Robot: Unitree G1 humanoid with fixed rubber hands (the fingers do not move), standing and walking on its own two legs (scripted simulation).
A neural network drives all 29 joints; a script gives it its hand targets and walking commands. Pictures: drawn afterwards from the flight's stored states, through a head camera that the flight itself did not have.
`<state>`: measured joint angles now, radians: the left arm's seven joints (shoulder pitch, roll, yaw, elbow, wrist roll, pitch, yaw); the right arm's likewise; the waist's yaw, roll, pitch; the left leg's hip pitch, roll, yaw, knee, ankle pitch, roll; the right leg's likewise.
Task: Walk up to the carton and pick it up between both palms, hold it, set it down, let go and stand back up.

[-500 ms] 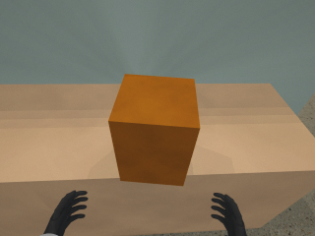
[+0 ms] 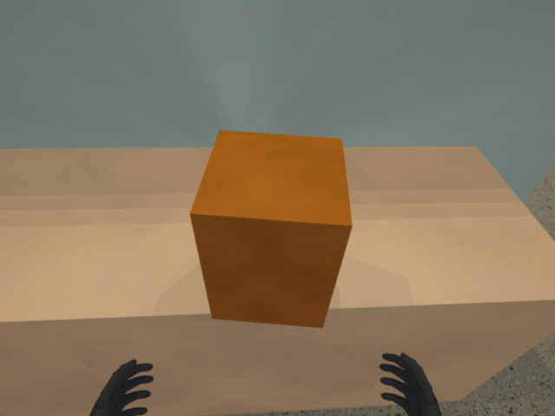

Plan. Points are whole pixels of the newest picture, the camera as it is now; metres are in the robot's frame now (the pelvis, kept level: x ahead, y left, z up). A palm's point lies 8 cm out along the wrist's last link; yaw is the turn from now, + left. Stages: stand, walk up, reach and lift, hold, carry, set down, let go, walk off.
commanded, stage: set down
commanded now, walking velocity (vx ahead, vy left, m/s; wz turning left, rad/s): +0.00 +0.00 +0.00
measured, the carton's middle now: (273, 233) +0.43 +0.00 +0.04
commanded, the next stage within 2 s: let go in 0.52 s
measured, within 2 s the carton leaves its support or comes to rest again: neither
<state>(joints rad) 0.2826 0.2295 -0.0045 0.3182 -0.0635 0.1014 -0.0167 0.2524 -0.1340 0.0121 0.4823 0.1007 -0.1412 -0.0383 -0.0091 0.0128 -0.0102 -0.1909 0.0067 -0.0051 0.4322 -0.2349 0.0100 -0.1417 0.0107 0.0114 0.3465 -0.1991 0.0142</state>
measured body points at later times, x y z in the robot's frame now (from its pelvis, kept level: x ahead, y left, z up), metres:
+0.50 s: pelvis +0.01 +0.00 +0.00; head +0.01 +0.00 +0.45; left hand +0.18 +0.22 -0.08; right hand +0.18 -0.23 -0.08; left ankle +0.00 +0.11 -0.74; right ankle -0.01 -0.13 -0.74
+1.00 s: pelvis +0.01 +0.00 +0.00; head +0.01 +0.00 +0.45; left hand +0.18 +0.22 -0.08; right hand +0.18 -0.23 -0.09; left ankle +0.00 +0.11 -0.74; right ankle -0.01 -0.13 -0.74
